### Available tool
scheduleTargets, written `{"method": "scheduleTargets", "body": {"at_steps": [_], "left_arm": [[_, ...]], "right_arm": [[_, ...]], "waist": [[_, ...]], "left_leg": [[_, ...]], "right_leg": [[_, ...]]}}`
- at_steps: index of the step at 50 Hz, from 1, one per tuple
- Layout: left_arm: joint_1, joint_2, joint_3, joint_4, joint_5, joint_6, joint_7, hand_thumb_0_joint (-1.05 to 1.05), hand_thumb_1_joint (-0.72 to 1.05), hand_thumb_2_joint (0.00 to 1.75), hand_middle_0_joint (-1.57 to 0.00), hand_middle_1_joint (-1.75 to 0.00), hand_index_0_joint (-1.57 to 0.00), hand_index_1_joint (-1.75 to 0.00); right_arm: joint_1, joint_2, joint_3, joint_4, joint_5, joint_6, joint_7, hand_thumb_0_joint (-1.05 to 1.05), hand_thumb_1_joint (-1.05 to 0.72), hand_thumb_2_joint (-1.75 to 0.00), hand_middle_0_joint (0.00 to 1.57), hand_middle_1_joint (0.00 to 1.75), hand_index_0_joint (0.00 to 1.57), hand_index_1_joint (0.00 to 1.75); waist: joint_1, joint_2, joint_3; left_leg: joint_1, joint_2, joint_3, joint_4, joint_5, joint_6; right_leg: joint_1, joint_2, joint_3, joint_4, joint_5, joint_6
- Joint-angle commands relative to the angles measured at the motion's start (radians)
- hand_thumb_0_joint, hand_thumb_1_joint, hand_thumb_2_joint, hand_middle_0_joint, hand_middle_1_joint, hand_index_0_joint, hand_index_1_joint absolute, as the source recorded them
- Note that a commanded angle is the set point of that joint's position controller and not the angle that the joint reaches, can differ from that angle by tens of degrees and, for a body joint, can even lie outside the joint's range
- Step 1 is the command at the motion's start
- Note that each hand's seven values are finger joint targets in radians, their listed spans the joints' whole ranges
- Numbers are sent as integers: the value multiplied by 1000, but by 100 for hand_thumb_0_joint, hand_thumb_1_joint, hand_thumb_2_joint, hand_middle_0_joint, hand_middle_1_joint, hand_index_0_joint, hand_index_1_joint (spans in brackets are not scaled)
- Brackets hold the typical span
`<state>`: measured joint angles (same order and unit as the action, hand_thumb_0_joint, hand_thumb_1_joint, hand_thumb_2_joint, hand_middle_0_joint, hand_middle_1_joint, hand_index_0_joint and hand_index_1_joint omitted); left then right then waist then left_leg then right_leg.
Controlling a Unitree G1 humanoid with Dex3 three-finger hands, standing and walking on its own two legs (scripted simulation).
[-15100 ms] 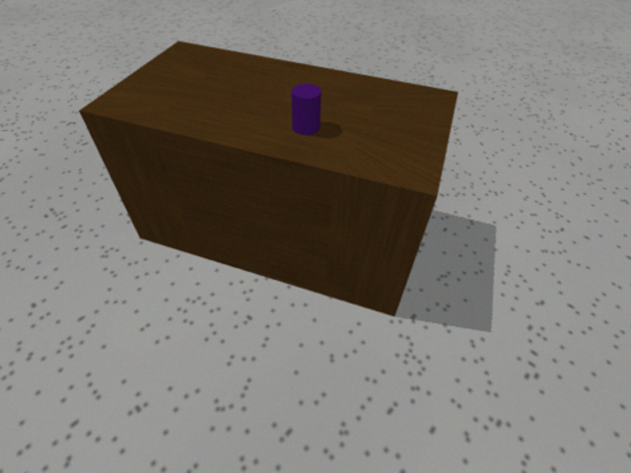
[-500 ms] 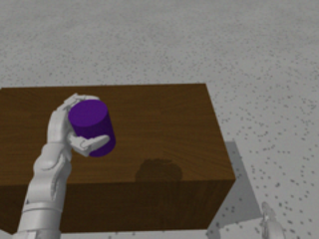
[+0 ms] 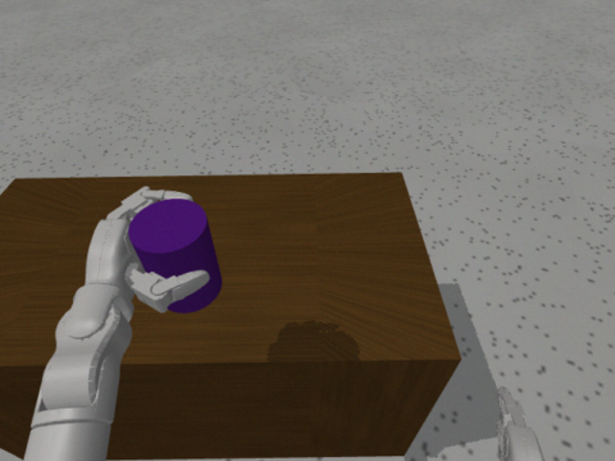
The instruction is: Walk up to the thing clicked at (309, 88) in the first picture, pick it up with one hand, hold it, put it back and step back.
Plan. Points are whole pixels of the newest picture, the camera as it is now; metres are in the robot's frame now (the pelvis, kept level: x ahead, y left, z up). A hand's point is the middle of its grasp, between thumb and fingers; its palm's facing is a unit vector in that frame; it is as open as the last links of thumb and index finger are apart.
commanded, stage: hold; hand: left
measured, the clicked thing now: (180, 257) +0.32 +0.16 +0.14
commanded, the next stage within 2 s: none
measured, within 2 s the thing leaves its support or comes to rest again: neither
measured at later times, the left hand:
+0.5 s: hand (170, 243) +0.33 +0.17 +0.16, palm faces +0.05 -1.00 -0.01, open 11.3 cm
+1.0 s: hand (179, 245) +0.33 +0.16 +0.15, palm faces +0.03 -1.00 -0.01, open 11.3 cm
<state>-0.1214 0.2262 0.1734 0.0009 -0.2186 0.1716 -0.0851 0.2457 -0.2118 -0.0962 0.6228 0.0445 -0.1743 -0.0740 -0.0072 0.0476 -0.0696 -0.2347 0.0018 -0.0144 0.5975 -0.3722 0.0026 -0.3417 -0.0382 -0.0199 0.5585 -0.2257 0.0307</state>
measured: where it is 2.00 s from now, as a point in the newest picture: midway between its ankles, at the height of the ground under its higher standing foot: outside the picture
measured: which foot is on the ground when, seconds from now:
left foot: down 0.00-1.00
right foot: down 0.00-1.00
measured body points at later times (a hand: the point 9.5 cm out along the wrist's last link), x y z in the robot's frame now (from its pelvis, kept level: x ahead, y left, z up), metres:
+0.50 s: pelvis +0.00 +0.00 +0.00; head -0.02 -0.02 +0.45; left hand +0.32 +0.22 +0.16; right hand +0.16 -0.26 -0.08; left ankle -0.04 +0.12 -0.73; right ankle +0.04 -0.14 -0.73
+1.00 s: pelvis +0.00 -0.01 +0.01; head -0.01 -0.03 +0.46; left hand +0.32 +0.21 +0.15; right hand +0.17 -0.27 -0.08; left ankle -0.04 +0.12 -0.73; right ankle +0.04 -0.14 -0.73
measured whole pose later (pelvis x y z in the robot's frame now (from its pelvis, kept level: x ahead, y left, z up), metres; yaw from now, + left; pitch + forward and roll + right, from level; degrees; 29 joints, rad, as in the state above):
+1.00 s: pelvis +0.00 -0.01 +0.01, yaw +0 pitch +0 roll +0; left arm -0.16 0.23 0.19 0.07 -0.23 0.19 -0.12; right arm 0.19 -0.22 -0.10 0.71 0.03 -0.19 -0.07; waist -0.01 0.06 -0.05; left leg -0.17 0.00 -0.02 0.50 -0.33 -0.01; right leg -0.29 -0.04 -0.03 0.49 -0.20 0.02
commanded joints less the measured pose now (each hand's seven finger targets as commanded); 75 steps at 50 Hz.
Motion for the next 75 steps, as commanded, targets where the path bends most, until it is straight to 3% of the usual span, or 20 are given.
{"method": "scheduleTargets", "body": {"at_steps": [1, 5, 7, 15, 21, 23, 26, 28, 30, 34, 36, 41, 45, 50, 51, 56, 58, 59, 66, 75], "left_arm": [[-297, 137, 67, -230, -8, -59, -9, 0, 9, 119, -124, -139, -127, -138], [-314, 163, 98, -251, -14, -61, -4, 0, 6, 121, -125, -140, -127, -140], [-315, 77, 23, -232, -12, -66, -10, 0, 5, 121, -123, -140, -125, -140], [-368, 188, 103, -315, -4, -68, 7, 0, 8, 118, -120, -135, -123, -135], [-286, 96, 49, -144, -13, -34, -21, 0, 6, 121, -122, -138, -124, -138], [-327, 160, 102, -178, -18, -40, -22, 0, 5, 121, -121, -138, -124, -139], [-330, 106, 49, -168, -12, -43, -30, 0, 4, 123, -121, -139, -123, -139], [-378, 201, 129, -251, -11, -66, -13, 0, 2, 120, -119, -137, -121, -137], [-377, 150, 86, -264, -4, -80, -4, 0, 5, 120, -116, -134, -118, -135], [-393, 207, 131, -340, 0, -112, 21, 0, 8, 120, -117, -134, -119, -134], [-353, 137, 56, -305, 4, -112, 13, 0, 7, 121, -119, -136, -121, -137], [-354, 130, 46, -167, -2, -75, -18, 0, 8, 121, -119, -135, -121, -136], [-335, 186, 110, -162, -19, -54, -36, 0, 7, 119, -118, -135, -121, -134], [-352, 138, 83, -185, -22, -72, -38, 0, 6, 120, -116, -135, -119, -134], [-396, 188, 134, -202, -24, -81, -30, 0, 6, 121, -116, -135, -118, -136], [-368, 106, 49, -203, -1, -113, -8, 0, 8, 123, -116, -135, -118, -136], [-420, 212, 121, -277, 3, -128, 5, 0, 6, 122, -118, -136, -120, -136], [-369, 125, 43, -202, 10, -119, -5, 0, 8, 123, -116, -135, -118, -135], [-350, 176, 110, -71, -10, -91, -22, 0, 6, 123, -120, -137, -122, -138], [-371, 138, 67, -176, -15, -117, -30, 0, 2, 123, -119, -137, -121, -138]], "right_arm": [[-83, -121, -44, -133, 1, -55, 6, 0, 52, -6, 5, 5, 5, 5], [-95, -155, -63, -167, 0, -63, 6, 0, 52, -6, 5, 5, 5, 5], [-98, -92, -24, -105, 1, -66, 15, 0, 51, -6, 5, 5, 5, 5], [-144, -179, -76, -147, -5, -83, -3, 0, 52, -6, 5, 5, 5, 5], [-134, -76, 1, -76, -1, -77, 14, 0, 52, -6, 5, 5, 5, 5], [-153, -149, -52, -114, -2, -81, 7, 0, 52, -6, 5, 5, 5, 5], [-131, -125, -33, -107, -3, -81, 17, 0, 52, -6, 5, 5, 5, 5], [-148, -199, -83, -180, -5, -90, 5, 0, 53, -6, 5, 5, 5, 5], [-108, -125, -35, -119, -4, -85, 10, 0, 53, -6, 5, 5, 5, 5], [-138, -166, -64, -142, -9, -92, -1, 0, 53, -6, 5, 5, 5, 5], [-142, -90, -12, -96, -7, -87, 3, 0, 52, -6, 5, 5, 5, 5], [-198, -120, -29, -52, -11, -78, -5, 0, 53, -6, 5, 5, 5, 5], [-189, -185, -59, -104, -9, -83, -8, 0, 54, -5, 5, 5, 5, 5], [-133, -120, -25, -87, -7, -75, 4, 0, 55, -5, 5, 5, 5, 5], [-123, -167, -62, -121, -8, -77, 0, 0, 54, -5, 5, 5, 5, 5], [-148, -84, -8, -84, -11, -72, 7, 0, 54, -5, 5, 5, 5, 5], [-156, -166, -67, -109, -14, -77, -5, 0, 54, -6, 5, 5, 5, 5], [-156, -86, -3, -81, -13, -74, 4, 0, 55, -5, 5, 5, 5, 5], [-196, -168, -65, -37, -14, -65, -13, 0, 54, -5, 5, 5, 5, 5], [-136, -144, -49, -71, -10, -64, -5, 0, 54, -5, 5, 5, 5, 5]], "waist": [[2, -36, -154], [-1, -56, -152], [1, -37, -105], [0, -2, -217], [9, -78, -104], [6, -78, -126], [-8, -70, -122], [-11, -69, -198], [-2, -29, -162], [-1, 3, -228], [-1, 10, -177], [-3, -35, -144], [-2, -89, -172], [2, -89, -157], [-12, -91, -184], [7, 0, -134], [-2, 19, -222], [-5, 23, -162], [-5, -98, -138], [-8, -45, -165]], "left_leg": [[-28, -8, 6, -111, 301, -7], [-22, -4, 0, -128, 278, -7], [-34, -7, 1, -133, 243, -6], [29, -3, -7, -132, 338, -17], [-26, -12, 1, -151, 269, 1], [-9, -10, 3, -158, 270, -1], [1, -13, 8, -164, 239, 3], [32, -16, 11, -155, 254, 7], [21, -21, 15, -155, 249, 5], [54, -4, -4, -152, 325, -14], [27, -7, -3, -152, 316, -12], [13, -6, -2, -171, 278, -6], [31, -7, 2, -172, 301, 0], [31, -15, 9, -171, 305, 4], [47, -14, 11, -166, 310, 5], [26, -14, 11, -167, 319, -8], [62, -12, 9, -160, 337, -10], [42, -11, 9, -167, 313, -11], [15, -11, 6, -184, 241, 9], [46, -16, 16, -182, 275, 4]], "right_leg": [[157, 24, -36, -60, 183, -35], [162, 26, -38, -71, 158, -34], [133, 27, -37, -76, 128, -34], [196, 26, -38, -75, 204, -39], [172, 22, -42, -105, 155, -32], [168, 23, -39, -108, 152, -33], [157, 24, -39, -111, 131, -32], [193, 20, -34, -114, 152, -27], [186, 18, -31, -113, 147, -28], [218, 27, -34, -91, 199, -39], [212, 25, -34, -96, 196, -38], [184, 25, -38, -115, 162, -37], [206, 26, -42, -119, 181, -33], [205, 23, -41, -117, 194, -28], [204, 23, -36, -116, 202, -27], [194, 21, -32, -108, 205, -35], [227, 19, -27, -105, 224, -36], [204, 21, -30, -108, 201, -38], [195, 21, -36, -135, 143, -27], [196, 22, -33, -124, 174, -31]]}}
